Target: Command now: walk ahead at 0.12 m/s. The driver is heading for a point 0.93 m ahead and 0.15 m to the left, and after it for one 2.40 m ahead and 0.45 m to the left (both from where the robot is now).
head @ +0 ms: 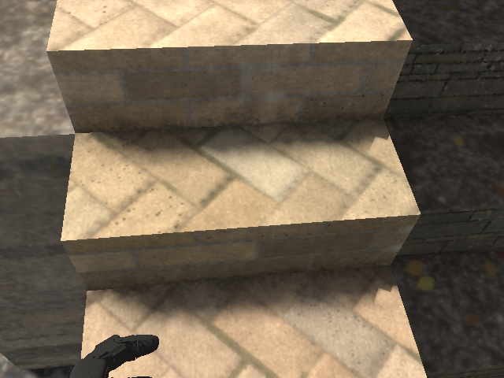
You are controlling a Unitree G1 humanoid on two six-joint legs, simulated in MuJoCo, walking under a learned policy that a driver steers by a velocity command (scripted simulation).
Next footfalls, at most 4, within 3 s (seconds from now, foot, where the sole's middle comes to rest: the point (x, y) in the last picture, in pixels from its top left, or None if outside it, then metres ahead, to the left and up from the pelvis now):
0.24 left None -0.11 0.07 -0.79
0.38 right None -0.17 -0.02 -0.82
0.54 left None -0.15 0.06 -0.76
0.76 right None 0.11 0.08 -0.61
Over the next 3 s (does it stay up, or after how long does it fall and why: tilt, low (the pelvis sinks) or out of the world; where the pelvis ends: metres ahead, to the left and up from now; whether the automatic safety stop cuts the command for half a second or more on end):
falls after 1.38 s (tilt)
